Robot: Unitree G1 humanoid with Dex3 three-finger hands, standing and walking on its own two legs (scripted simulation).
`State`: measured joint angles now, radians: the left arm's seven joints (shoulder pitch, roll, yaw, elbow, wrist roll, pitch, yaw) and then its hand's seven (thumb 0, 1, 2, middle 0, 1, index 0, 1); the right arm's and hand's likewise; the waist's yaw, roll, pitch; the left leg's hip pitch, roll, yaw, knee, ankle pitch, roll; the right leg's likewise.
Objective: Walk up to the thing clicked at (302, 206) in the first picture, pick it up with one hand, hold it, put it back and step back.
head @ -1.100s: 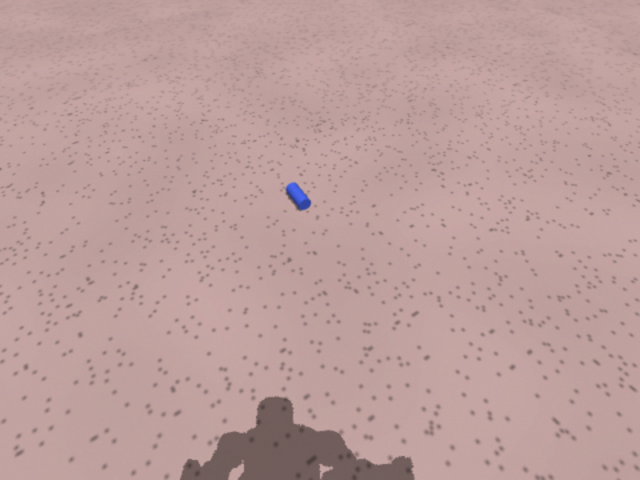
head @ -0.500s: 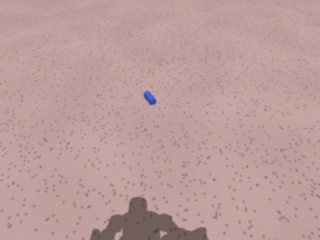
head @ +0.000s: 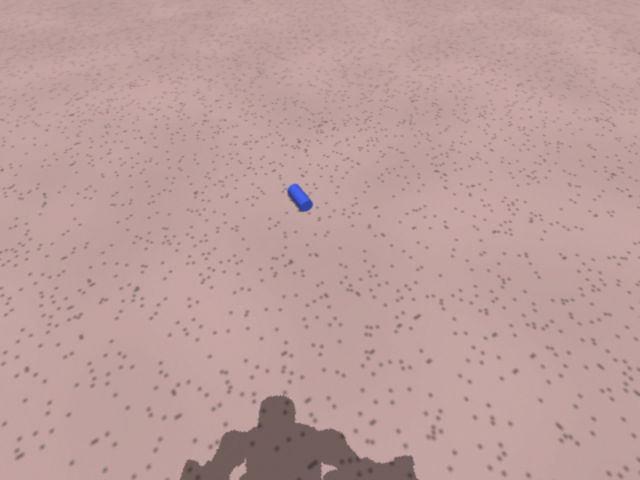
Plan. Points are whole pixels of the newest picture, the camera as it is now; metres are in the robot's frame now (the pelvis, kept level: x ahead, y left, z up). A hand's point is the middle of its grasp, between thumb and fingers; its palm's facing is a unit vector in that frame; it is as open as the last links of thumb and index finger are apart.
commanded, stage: stand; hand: left
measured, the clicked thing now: (299, 197) +1.43 +0.09 -0.75
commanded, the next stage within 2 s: walk up in 0.02 s
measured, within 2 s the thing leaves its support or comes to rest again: neither
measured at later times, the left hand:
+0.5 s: hand (69, 414) +0.27 +0.40 -0.15, palm faces -0.31 -0.84 -0.46, open 7.4 cm
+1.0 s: hand (162, 274) +0.52 +0.32 -0.14, palm faces -0.47 -0.75 -0.46, open 7.4 cm
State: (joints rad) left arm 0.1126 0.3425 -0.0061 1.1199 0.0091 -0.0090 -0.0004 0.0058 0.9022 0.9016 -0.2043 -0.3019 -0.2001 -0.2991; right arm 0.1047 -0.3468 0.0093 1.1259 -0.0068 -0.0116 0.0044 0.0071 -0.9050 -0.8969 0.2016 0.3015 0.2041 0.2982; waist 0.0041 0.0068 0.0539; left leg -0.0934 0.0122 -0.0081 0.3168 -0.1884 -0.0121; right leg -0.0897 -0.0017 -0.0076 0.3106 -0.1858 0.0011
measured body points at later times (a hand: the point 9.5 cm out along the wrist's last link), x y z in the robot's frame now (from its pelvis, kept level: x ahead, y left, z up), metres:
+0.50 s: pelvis +0.10 +0.13 -0.01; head +0.12 +0.13 +0.44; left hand +0.28 +0.44 -0.12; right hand +0.07 -0.21 -0.12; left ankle +0.16 +0.22 -0.75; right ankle +0.05 -0.01 -0.68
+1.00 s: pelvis +0.31 +0.13 -0.02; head +0.30 +0.10 +0.43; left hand +0.55 +0.35 -0.11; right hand +0.20 -0.18 -0.15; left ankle +0.42 +0.25 -0.69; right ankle +0.24 +0.00 -0.75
